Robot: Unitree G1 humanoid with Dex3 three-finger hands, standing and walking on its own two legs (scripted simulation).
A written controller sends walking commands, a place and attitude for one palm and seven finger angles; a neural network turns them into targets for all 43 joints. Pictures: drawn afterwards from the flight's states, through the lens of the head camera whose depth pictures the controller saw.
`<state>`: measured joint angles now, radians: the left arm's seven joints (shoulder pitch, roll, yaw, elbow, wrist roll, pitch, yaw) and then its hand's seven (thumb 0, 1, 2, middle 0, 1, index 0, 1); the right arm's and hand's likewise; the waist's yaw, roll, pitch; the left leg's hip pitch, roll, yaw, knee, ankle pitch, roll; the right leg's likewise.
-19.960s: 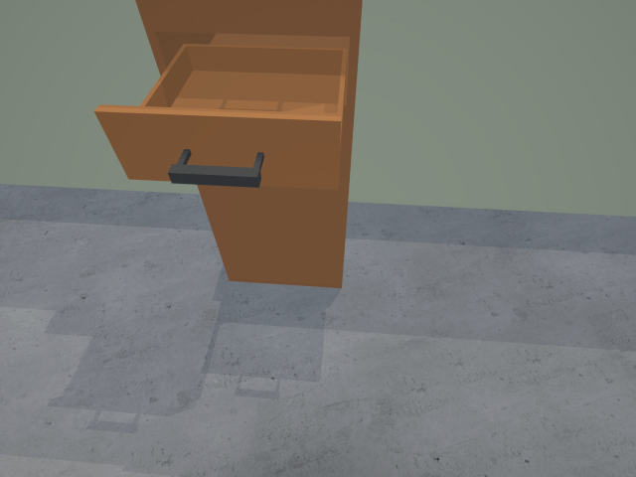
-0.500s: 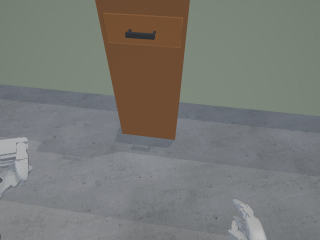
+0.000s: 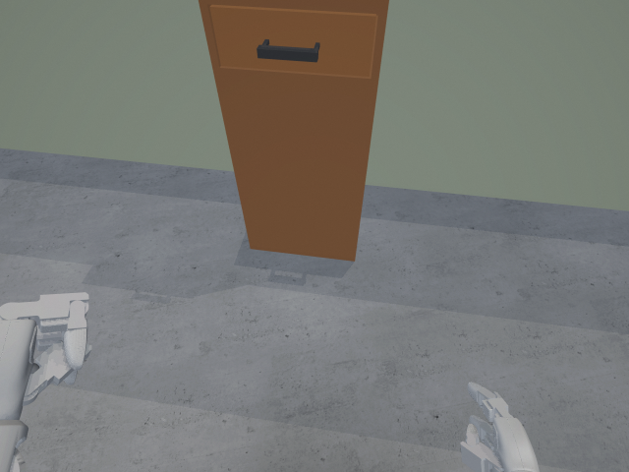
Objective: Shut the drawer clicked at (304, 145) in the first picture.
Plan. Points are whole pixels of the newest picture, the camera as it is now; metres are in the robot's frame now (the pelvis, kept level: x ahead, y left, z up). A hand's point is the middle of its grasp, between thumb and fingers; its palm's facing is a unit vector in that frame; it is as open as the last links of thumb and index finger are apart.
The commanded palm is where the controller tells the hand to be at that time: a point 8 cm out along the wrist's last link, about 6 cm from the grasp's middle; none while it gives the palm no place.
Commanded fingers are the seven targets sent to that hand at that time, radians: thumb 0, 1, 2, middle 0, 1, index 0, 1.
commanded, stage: let the arm hang, fingers relaxed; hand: left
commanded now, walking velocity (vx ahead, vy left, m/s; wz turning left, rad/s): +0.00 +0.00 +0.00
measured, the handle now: (289, 49) +0.98 +0.12 +0.08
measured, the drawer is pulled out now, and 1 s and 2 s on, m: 0.00 0.00 0.00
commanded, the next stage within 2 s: look to check the result in 1.06 s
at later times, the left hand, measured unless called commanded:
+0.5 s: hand out of the picture -0.04 +0.21 -0.16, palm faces +0.01 -0.96 -0.28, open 4.9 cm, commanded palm none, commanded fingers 0.00 0.90 0.90 -0.28 -0.39 -0.28 -0.39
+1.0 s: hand out of the picture +0.05 +0.19 -0.16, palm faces +0.01 -0.97 -0.25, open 7.4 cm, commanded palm none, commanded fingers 0.00 0.90 0.90 -0.20 -0.30 -0.20 -0.30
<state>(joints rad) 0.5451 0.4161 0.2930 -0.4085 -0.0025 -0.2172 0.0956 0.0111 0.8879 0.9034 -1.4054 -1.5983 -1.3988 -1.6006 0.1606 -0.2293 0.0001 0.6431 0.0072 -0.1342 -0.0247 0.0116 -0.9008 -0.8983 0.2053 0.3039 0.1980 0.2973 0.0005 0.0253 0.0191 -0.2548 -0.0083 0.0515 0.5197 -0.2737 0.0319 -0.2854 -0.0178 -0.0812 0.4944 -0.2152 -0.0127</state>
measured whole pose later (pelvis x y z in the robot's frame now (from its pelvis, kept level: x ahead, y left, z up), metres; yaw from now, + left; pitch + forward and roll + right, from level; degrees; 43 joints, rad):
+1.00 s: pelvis -0.01 -0.01 +0.01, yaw +0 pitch -2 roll +0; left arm 0.15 0.21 0.01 1.11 0.01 0.00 0.01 0.01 0.90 0.90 -0.21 -0.30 -0.20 -0.31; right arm 0.22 -0.21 -0.01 1.11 -0.02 0.00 -0.02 0.00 -0.91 -0.90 0.20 0.30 0.20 0.30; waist -0.01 0.03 0.05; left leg -0.16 -0.01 0.05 0.39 -0.20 0.02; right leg -0.21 -0.01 -0.09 0.40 -0.16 -0.03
